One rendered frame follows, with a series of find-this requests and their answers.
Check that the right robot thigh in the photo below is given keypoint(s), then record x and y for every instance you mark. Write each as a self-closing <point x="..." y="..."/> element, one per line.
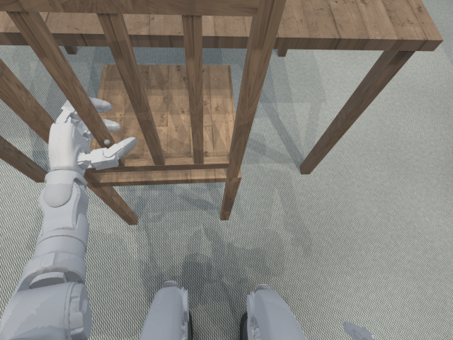
<point x="267" y="311"/>

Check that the chair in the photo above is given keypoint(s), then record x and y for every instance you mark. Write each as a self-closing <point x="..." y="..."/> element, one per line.
<point x="183" y="116"/>

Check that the table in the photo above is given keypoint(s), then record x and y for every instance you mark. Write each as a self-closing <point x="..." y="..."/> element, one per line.
<point x="399" y="27"/>

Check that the right robot shin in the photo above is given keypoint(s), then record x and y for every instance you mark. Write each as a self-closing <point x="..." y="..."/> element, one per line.
<point x="255" y="334"/>

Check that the robot right hand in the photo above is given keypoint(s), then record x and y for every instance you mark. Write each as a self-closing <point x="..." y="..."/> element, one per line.
<point x="356" y="332"/>

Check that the robot left forearm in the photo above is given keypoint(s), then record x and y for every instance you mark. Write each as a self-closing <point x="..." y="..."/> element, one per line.
<point x="62" y="242"/>

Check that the left robot upper arm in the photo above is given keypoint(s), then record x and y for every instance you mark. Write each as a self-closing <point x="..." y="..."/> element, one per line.
<point x="54" y="312"/>

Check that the robot left hand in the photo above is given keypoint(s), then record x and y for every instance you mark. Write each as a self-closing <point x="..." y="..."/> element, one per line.
<point x="66" y="142"/>

